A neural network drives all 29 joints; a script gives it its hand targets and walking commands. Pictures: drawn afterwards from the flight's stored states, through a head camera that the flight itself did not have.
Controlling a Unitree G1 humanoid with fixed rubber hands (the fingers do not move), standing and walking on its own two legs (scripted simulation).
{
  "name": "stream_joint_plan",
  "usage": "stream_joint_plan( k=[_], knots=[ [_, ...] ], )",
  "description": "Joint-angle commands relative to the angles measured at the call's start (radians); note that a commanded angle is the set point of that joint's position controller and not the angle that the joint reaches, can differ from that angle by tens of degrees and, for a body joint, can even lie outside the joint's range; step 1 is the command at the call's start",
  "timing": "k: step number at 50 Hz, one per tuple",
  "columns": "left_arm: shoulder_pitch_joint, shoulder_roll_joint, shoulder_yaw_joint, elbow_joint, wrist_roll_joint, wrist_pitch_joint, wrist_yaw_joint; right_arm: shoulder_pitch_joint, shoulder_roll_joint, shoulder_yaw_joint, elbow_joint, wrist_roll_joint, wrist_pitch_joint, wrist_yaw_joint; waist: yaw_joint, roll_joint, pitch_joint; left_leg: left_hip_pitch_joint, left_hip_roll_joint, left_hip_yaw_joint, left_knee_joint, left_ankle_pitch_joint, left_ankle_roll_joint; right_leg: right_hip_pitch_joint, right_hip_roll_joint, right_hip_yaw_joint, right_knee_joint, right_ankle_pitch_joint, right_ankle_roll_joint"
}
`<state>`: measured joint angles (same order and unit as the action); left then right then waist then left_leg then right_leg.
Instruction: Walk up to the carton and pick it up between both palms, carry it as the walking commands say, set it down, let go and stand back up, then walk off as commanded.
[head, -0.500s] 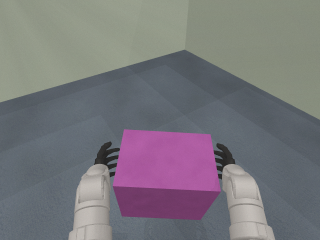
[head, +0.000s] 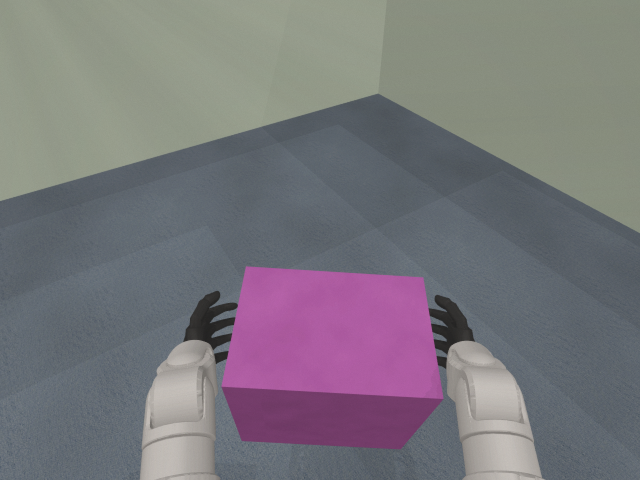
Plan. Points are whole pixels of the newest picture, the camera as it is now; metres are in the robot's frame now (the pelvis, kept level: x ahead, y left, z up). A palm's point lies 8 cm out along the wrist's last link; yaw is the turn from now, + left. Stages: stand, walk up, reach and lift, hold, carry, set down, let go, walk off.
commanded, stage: reach and lift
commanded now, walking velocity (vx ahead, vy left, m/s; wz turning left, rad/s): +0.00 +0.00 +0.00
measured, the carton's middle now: (327, 363) +0.30 +0.00 -0.02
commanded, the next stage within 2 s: hold in 0.26 s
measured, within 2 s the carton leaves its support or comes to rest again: neither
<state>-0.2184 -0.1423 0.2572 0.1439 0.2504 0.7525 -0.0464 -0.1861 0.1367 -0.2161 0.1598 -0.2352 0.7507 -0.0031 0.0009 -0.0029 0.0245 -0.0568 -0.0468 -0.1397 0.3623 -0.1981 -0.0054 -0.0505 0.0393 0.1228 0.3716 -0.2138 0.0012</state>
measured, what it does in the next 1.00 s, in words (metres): stands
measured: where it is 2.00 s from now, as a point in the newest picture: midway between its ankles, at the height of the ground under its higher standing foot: outside the picture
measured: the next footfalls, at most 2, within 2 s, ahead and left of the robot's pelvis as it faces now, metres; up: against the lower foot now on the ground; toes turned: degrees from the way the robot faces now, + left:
left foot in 2.00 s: +0.17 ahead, +0.09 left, +0.00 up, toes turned +6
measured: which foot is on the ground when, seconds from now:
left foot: down 0.00-1.00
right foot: down 0.00-1.00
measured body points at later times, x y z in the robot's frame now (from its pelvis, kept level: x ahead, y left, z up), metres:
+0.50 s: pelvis -0.02 +0.00 +0.00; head -0.05 +0.00 +0.45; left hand +0.28 +0.17 +0.04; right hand +0.27 -0.16 +0.03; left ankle +0.01 +0.13 -0.75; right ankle +0.00 -0.12 -0.75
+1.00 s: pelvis -0.01 +0.00 +0.00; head -0.04 +0.00 +0.45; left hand +0.28 +0.17 +0.04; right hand +0.27 -0.16 +0.02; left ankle +0.01 +0.13 -0.75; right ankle +0.00 -0.12 -0.75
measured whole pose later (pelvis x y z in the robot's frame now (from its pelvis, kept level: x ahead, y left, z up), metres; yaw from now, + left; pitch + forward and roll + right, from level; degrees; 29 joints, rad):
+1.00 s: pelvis -0.01 +0.00 +0.00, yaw +0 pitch -7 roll +0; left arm -0.20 -0.14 0.24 0.12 0.24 0.77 -0.03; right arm -0.17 0.13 -0.20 0.14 -0.24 0.76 0.00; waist 0.00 0.00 0.04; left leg -0.07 -0.05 -0.13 0.38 -0.19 0.00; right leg -0.07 0.03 0.12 0.39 -0.21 0.01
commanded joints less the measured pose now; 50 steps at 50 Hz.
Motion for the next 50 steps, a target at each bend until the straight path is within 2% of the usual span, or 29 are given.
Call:
stream_joint_plan(
  k=[1, 6, 7, 9, 11, 12, 13, 14, 16, 17, 19, 20, 21, 22, 24, 25, 28, 30, 31, 32, 34, 35, 39, 43, 45, 47, 48, 49, 50],
  knots=[
    [-0.497, -0.846, -0.659, -0.103, -0.254, -0.033, -0.184, -0.517, 0.882, 0.626, -0.095, 0.251, -0.040, 0.207, -0.003, -0.011, -0.318, 0.127, -0.051, 0.054, -0.009, 0.320, -0.019, 0.062, 0.041, -0.048, -0.029, 0.354, 0.029],
    [-0.447, -0.833, -0.617, -0.066, -0.222, -0.008, -0.176, -0.494, 0.818, 0.575, -0.096, 0.230, -0.022, 0.212, -0.013, -0.015, -0.204, 0.094, -0.060, 0.065, -0.033, 0.260, -0.020, 0.008, 0.055, -0.076, -0.058, 0.255, 0.028],
    [-0.449, -0.828, -0.636, -0.099, -0.237, -0.007, -0.168, -0.426, 0.814, 0.582, -0.082, 0.228, -0.020, 0.212, -0.010, 0.027, -0.203, 0.115, -0.061, 0.062, -0.030, 0.319, -0.027, -0.005, 0.053, -0.067, -0.063, 0.294, 0.015],
    [-0.496, -0.831, -0.630, -0.102, -0.240, -0.013, -0.168, -0.569, 0.823, 0.581, -0.114, 0.243, -0.026, 0.214, 0.003, -0.009, -0.229, 0.126, -0.046, 0.060, -0.023, 0.195, -0.021, -0.030, 0.056, -0.073, -0.045, 0.151, 0.016],
    [-0.487, -0.834, -0.652, -0.106, -0.242, -0.004, -0.170, -0.505, 0.825, 0.572, -0.088, 0.228, -0.028, 0.218, -0.016, 0.029, -0.202, 0.091, -0.060, 0.073, -0.036, 0.163, -0.023, -0.015, 0.057, -0.066, -0.049, 0.150, 0.010],
    [-0.485, -0.804, -0.607, -0.050, -0.232, -0.007, -0.174, -0.510, 0.818, 0.568, -0.052, 0.222, -0.022, 0.213, -0.010, -0.042, -0.185, 0.083, -0.058, 0.073, -0.033, 0.102, -0.011, -0.030, 0.051, -0.071, -0.066, 0.083, 0.019],
    [-0.467, -0.829, -0.651, -0.075, -0.232, -0.006, -0.177, -0.499, 0.818, 0.574, -0.066, 0.225, -0.036, 0.221, -0.017, 0.032, -0.219, 0.100, -0.061, 0.074, -0.028, 0.157, -0.021, -0.046, 0.047, -0.071, -0.050, 0.143, 0.008],
    [-0.519, -0.840, -0.655, -0.078, -0.247, -0.014, -0.183, -0.550, 0.845, 0.595, -0.099, 0.237, -0.038, 0.221, -0.003, -0.007, -0.249, 0.074, -0.052, 0.065, -0.029, 0.141, -0.020, -0.007, 0.058, -0.073, -0.036, 0.135, 0.009],
    [-0.496, -0.845, -0.681, -0.116, -0.237, -0.021, -0.174, -0.481, 0.878, 0.594, -0.056, 0.243, -0.039, 0.230, 0.000, 0.086, -0.286, 0.065, -0.059, 0.076, -0.027, 0.177, -0.025, 0.040, 0.049, -0.067, -0.037, 0.190, 0.006],
    [-0.486, -0.875, -0.675, -0.098, -0.258, -0.025, -0.177, -0.536, 0.856, 0.621, -0.130, 0.261, -0.045, 0.225, -0.006, 0.007, -0.313, 0.093, -0.051, 0.059, -0.009, 0.216, -0.017, 0.030, 0.055, -0.065, -0.027, 0.201, 0.011],
    [-0.505, -0.886, -0.692, -0.107, -0.269, -0.027, -0.176, -0.586, 0.857, 0.660, -0.176, 0.285, -0.056, 0.233, 0.004, 0.017, -0.355, 0.130, -0.047, 0.059, 0.004, 0.228, -0.020, -0.002, 0.054, -0.061, -0.020, 0.199, 0.007],
    [-0.484, -0.884, -0.663, -0.066, -0.250, -0.013, -0.175, -0.556, 0.851, 0.615, -0.110, 0.260, -0.039, 0.231, 0.001, 0.021, -0.256, 0.104, -0.045, 0.057, -0.013, 0.145, -0.019, -0.029, 0.052, -0.062, -0.038, 0.108, 0.000],
    [-0.520, -0.856, -0.643, -0.036, -0.250, -0.017, -0.177, -0.567, 0.810, 0.585, -0.069, 0.233, -0.029, 0.230, -0.024, -0.054, -0.235, 0.081, -0.039, 0.056, -0.019, 0.091, -0.011, -0.055, 0.060, -0.071, -0.042, 0.056, 0.008],
    [-0.542, -0.855, -0.630, -0.031, -0.246, -0.019, -0.184, -0.602, 0.826, 0.581, -0.076, 0.233, -0.038, 0.232, -0.006, -0.005, -0.207, 0.054, -0.051, 0.069, -0.024, 0.044, -0.009, -0.060, 0.050, -0.062, -0.045, 0.023, 0.001],
    [-0.541, -0.830, -0.591, 0.003, -0.232, -0.018, -0.188, -0.598, 0.825, 0.579, -0.044, 0.225, -0.028, 0.226, -0.004, -0.063, -0.178, 0.034, -0.050, 0.065, -0.030, -0.029, 0.000, -0.047, 0.045, -0.071, -0.053, -0.034, 0.011],
    [-0.565, -0.865, -0.630, -0.013, -0.245, -0.022, -0.195, -0.580, 0.866, 0.596, -0.034, 0.233, -0.037, 0.238, -0.008, -0.010, -0.200, 0.046, -0.040, 0.061, -0.032, -0.011, -0.003, -0.068, 0.046, -0.074, -0.046, -0.006, 0.004],
    [-0.599, -0.878, -0.649, -0.021, -0.250, -0.030, -0.194, -0.669, 0.897, 0.632, -0.064, 0.274, -0.048, 0.249, 0.026, 0.009, -0.272, 0.037, -0.047, 0.069, -0.007, 0.035, -0.008, -0.035, 0.041, -0.064, -0.031, 0.019, 0.005],
    [-0.598, -0.892, -0.634, 0.001, -0.247, -0.017, -0.193, -0.621, 0.880, 0.582, -0.005, 0.237, -0.023, 0.241, -0.001, -0.015, -0.253, 0.057, -0.041, 0.064, -0.014, 0.091, -0.012, -0.061, 0.052, -0.073, -0.034, 0.056, 0.007],
    [-0.534, -0.887, -0.627, 0.026, -0.227, -0.009, -0.191, -0.623, 0.860, 0.588, -0.039, 0.238, -0.034, 0.236, 0.009, 0.030, -0.244, 0.058, -0.049, 0.072, -0.015, 0.086, -0.017, -0.035, 0.044, -0.068, -0.039, 0.070, 0.003],
    [-0.527, -0.889, -0.632, -0.004, -0.240, -0.012, -0.187, -0.592, 0.876, 0.586, -0.021, 0.232, -0.032, 0.240, -0.005, -0.004, -0.267, 0.085, -0.047, 0.073, -0.011, 0.118, -0.012, -0.041, 0.046, -0.067, -0.042, 0.084, 0.006],
    [-0.545, -0.897, -0.604, 0.026, -0.221, -0.003, -0.185, -0.594, 0.879, 0.570, 0.000, 0.237, -0.021, 0.241, 0.002, 0.057, -0.218, 0.045, -0.047, 0.072, -0.017, 0.070, -0.016, -0.047, 0.040, -0.067, -0.045, 0.043, -0.002],
    [-0.548, -0.881, -0.617, 0.010, -0.230, -0.006, -0.189, -0.627, 0.869, 0.584, -0.027, 0.229, -0.026, 0.240, 0.001, -0.002, -0.272, 0.077, -0.053, 0.072, -0.017, 0.090, -0.007, -0.026, 0.040, -0.061, -0.046, 0.082, 0.009],
    [-0.572, -0.872, -0.664, -0.074, -0.264, -0.018, -0.186, -0.511, 0.870, 0.589, -0.014, 0.231, -0.028, 0.239, -0.019, 0.015, -0.265, 0.102, -0.051, 0.069, -0.019, 0.218, -0.023, -0.021, 0.057, -0.081, -0.045, 0.208, 0.008],
    [-0.472, -0.891, -0.628, -0.026, -0.236, 0.006, -0.175, -0.550, 0.816, 0.573, -0.089, 0.233, -0.027, 0.232, -0.012, 0.035, -0.205, 0.090, -0.043, 0.064, -0.028, 0.172, -0.021, -0.035, 0.054, -0.077, -0.048, 0.146, -0.002],
    [-0.479, -0.865, -0.642, -0.064, -0.241, -0.001, -0.170, -0.512, 0.801, 0.572, -0.065, 0.220, -0.020, 0.235, -0.021, -0.034, -0.223, 0.118, -0.050, 0.054, -0.023, 0.222, -0.016, -0.062, 0.061, -0.076, -0.059, 0.158, 0.002],
    [-0.442, -0.901, -0.627, -0.019, -0.250, -0.001, -0.182, -0.561, 0.836, 0.627, -0.140, 0.252, -0.031, 0.226, 0.003, -0.018, -0.276, 0.072, -0.059, 0.063, -0.020, 0.216, -0.008, 0.034, 0.051, -0.064, -0.040, 0.222, 0.011],
    [-0.457, -0.876, -0.670, -0.090, -0.253, -0.016, -0.177, -0.551, 0.839, 0.637, -0.147, 0.265, -0.045, 0.233, 0.006, 0.034, -0.300, 0.077, -0.066, 0.071, -0.016, 0.229, -0.016, 0.040, 0.047, -0.063, -0.037, 0.236, 0.012],
    [-0.427, -0.905, -0.673, -0.077, -0.268, -0.023, -0.178, -0.572, 0.847, 0.656, -0.194, 0.264, -0.046, 0.226, -0.001, -0.069, -0.354, 0.141, -0.061, 0.056, 0.003, 0.297, 0.000, 0.025, 0.048, -0.067, -0.025, 0.296, 0.023],
    [-0.480, -0.893, -0.684, -0.113, -0.277, -0.027, -0.175, -0.562, 0.855, 0.654, -0.182, 0.274, -0.047, 0.233, -0.003, -0.025, -0.348, 0.130, -0.050, 0.058, 0.004, 0.268, -0.008, -0.005, 0.058, -0.067, -0.023, 0.242, 0.016]
  ],
)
